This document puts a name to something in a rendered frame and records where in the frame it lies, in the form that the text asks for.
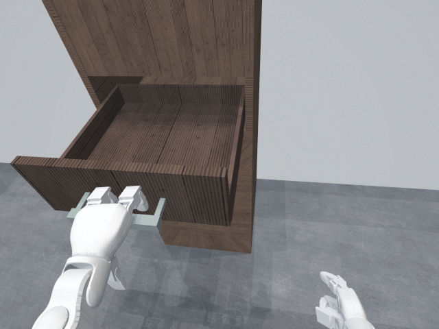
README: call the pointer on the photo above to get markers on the drawer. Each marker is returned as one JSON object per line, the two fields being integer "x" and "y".
{"x": 181, "y": 142}

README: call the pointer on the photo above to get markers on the left robot forearm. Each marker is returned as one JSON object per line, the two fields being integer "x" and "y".
{"x": 77, "y": 294}

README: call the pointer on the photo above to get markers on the handle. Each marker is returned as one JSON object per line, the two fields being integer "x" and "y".
{"x": 140, "y": 222}

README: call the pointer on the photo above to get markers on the cabinet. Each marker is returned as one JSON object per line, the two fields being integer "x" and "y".
{"x": 214, "y": 42}

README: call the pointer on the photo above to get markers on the left robot hand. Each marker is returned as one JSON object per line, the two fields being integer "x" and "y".
{"x": 103, "y": 224}

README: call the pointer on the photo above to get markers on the right robot hand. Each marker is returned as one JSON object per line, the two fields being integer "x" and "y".
{"x": 331, "y": 312}

